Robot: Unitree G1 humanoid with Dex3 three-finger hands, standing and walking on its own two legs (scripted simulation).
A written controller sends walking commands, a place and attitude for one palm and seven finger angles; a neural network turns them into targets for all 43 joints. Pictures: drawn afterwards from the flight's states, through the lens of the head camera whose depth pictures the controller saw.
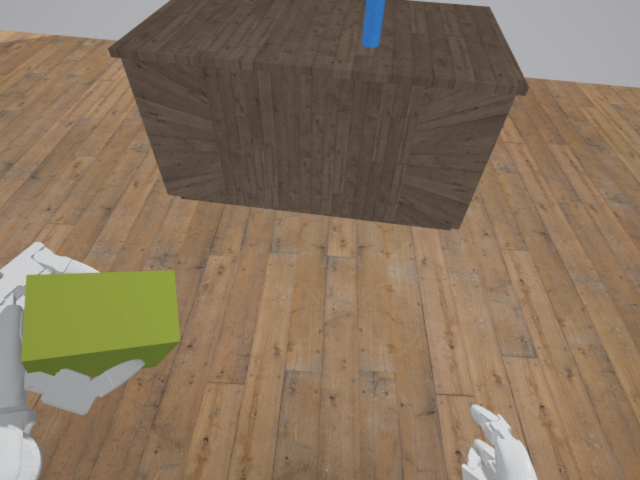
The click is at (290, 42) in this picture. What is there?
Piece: table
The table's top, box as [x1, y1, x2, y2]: [108, 0, 528, 95]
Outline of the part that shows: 108,48 111,56 521,95 525,95 528,88 519,67 489,7 486,6 409,0 385,0 380,42 377,47 370,48 365,47 361,44 365,0 170,0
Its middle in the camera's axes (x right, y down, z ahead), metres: +0.02 -0.79 +1.45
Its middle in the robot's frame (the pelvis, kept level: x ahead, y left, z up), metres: +1.61 +0.08 -0.05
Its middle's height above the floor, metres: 0.72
